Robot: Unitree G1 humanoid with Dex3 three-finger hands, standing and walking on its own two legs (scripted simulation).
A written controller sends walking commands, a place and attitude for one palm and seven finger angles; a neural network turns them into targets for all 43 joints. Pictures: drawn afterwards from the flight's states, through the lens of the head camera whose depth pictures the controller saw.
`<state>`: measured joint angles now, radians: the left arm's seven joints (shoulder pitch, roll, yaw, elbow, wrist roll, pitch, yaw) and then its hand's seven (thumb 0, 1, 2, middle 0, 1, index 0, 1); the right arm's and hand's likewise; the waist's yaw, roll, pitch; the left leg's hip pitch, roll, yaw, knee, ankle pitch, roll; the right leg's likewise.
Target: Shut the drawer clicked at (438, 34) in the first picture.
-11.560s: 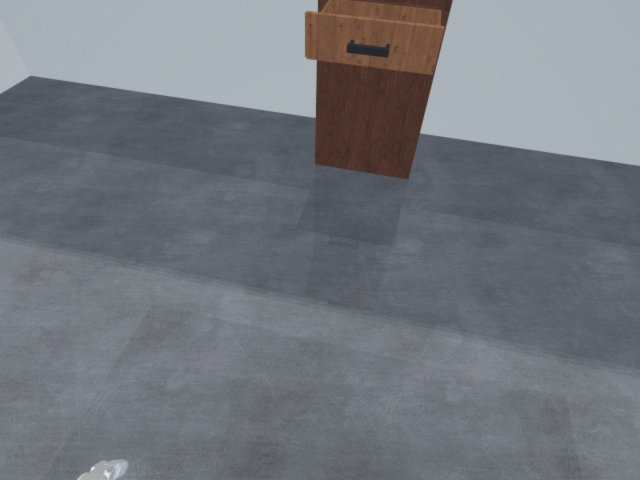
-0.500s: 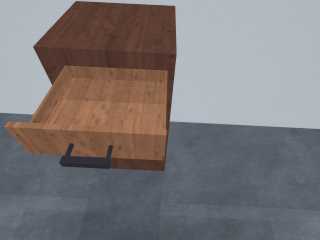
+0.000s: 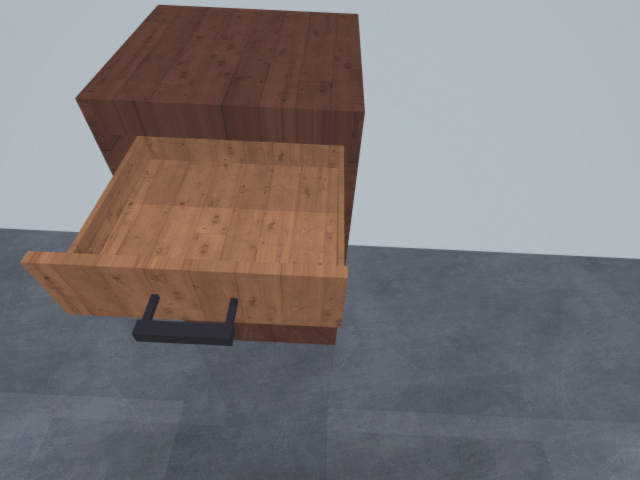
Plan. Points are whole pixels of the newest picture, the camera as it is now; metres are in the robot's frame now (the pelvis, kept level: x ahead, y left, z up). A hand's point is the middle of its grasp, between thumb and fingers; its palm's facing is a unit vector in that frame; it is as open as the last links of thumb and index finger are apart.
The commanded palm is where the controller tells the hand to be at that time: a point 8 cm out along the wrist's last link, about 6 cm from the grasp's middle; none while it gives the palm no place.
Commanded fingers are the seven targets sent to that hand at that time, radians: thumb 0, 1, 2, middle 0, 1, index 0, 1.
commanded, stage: look again from close up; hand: left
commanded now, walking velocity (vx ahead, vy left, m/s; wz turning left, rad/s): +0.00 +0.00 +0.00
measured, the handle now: (189, 318) +0.33 +0.21 -0.02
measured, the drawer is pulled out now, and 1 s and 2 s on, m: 0.29 0.29 0.29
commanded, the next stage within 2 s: raise the hand and make a fist in 0.48 s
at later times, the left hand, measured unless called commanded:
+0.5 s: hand out of the picture +0.00 +0.16 -0.18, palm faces +0.02 -0.98 -0.19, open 7.3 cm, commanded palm none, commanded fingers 0.00 0.90 0.90 -0.20 -0.30 -0.20 -0.30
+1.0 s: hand out of the picture +0.13 +0.14 -0.03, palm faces +0.02 -1.00 +0.00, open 5.9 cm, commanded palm +0.09 +0.21 -0.03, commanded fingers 0.00 0.90 0.90 -0.64 -0.78 -0.64 -0.78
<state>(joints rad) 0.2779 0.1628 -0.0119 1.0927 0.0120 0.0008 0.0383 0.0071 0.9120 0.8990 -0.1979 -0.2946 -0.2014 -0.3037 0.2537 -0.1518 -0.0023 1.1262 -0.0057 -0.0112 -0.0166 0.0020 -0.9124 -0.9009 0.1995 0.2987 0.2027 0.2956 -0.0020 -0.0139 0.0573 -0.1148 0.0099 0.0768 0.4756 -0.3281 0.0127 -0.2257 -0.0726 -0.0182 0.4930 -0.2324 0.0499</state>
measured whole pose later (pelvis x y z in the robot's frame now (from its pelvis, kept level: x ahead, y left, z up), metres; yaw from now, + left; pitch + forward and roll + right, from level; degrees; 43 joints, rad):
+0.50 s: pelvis +0.00 -0.01 +0.00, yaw +0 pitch -2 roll +0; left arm 0.29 0.14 0.00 1.12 0.01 -0.01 0.04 0.01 0.92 0.90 -0.20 -0.29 -0.20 -0.30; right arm 0.27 -0.13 0.00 1.16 0.00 -0.02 -0.02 0.00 -0.91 -0.90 0.20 0.30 0.20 0.30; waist 0.00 -0.01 0.05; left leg -0.09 0.02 0.08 0.44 -0.32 0.00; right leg -0.21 -0.06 -0.02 0.47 -0.23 0.04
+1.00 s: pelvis -0.03 -0.04 -0.07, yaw +2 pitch +9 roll +1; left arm 0.53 0.16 0.11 0.05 -0.22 -0.48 -0.30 0.01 0.91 0.90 -0.45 -0.57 -0.46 -0.58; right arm 0.14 -0.28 -0.09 0.46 0.04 -0.28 0.00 0.01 -0.91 -0.90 0.20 0.30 0.20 0.30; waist 0.01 -0.05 -0.13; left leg -0.67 0.04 0.01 1.03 -0.52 -0.04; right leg -0.76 -0.07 -0.05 1.03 -0.43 0.00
